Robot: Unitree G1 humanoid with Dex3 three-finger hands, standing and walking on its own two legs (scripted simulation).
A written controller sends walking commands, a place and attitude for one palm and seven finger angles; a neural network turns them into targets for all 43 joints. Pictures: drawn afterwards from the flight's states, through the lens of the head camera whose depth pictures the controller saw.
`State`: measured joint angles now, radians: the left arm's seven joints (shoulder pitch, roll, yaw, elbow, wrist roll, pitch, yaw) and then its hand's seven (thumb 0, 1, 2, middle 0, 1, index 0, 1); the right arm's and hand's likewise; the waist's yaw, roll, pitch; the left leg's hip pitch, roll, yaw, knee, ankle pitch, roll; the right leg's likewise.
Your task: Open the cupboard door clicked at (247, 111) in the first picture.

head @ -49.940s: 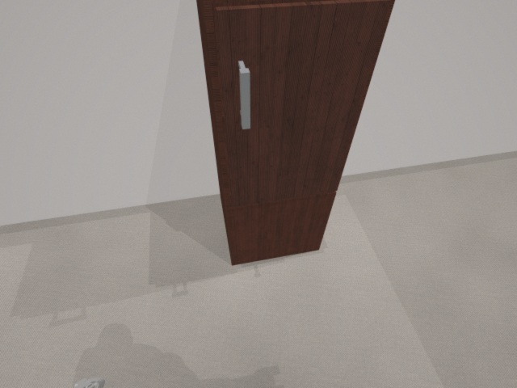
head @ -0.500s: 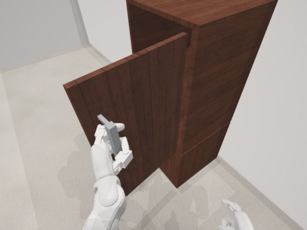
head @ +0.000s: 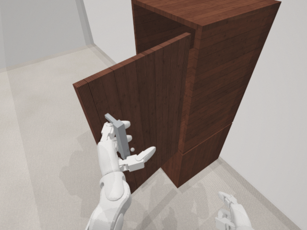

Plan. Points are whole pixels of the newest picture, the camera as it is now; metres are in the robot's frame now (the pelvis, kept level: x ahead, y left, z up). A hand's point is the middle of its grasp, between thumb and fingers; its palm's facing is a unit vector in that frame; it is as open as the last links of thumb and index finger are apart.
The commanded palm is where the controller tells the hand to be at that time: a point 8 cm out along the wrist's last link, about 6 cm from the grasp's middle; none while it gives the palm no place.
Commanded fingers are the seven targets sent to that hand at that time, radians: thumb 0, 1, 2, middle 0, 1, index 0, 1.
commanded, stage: open thumb and fingers to let go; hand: left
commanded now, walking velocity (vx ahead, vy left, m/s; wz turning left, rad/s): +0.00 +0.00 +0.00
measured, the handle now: (118, 137) +0.32 +0.12 +0.10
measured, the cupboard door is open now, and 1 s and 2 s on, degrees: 100 100 100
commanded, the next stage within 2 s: slide the hand sideways off the handle in 0.40 s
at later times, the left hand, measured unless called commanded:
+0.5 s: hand (130, 148) +0.29 +0.08 +0.10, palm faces +0.32 -0.95 +0.00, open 14.9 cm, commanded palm +0.24 +0.12 +0.10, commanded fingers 0.00 -0.50 0.30 -0.15 -0.30 -0.15 -0.30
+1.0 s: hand (121, 172) +0.23 +0.09 +0.10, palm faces -0.05 -1.00 +0.00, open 16.3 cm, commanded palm +0.20 +0.15 +0.10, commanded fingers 0.00 -0.50 0.30 -0.15 -0.30 -0.15 -0.30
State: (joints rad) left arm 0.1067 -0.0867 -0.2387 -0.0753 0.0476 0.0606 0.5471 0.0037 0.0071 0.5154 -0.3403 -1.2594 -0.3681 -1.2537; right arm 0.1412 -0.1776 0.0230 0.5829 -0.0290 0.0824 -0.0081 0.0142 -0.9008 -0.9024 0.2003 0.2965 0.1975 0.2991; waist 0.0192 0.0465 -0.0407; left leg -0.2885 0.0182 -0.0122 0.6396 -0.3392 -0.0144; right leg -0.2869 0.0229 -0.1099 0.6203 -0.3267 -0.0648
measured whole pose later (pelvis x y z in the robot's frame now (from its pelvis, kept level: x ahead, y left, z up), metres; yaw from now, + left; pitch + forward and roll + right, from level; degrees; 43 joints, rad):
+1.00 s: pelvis +0.00 +0.02 -0.01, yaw -2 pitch +0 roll +0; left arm 0.33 0.08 -0.20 -0.27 -0.06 -0.03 0.09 -0.02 -0.50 0.30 -0.15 -0.31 -0.15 -0.30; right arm 0.23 -0.20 0.05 0.48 0.02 -0.02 0.00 0.02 -0.90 -0.90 0.20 0.30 0.20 0.30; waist 0.01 0.04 -0.04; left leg -0.34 0.01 0.03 0.71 -0.37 0.02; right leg -0.35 0.01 -0.07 0.70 -0.35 -0.04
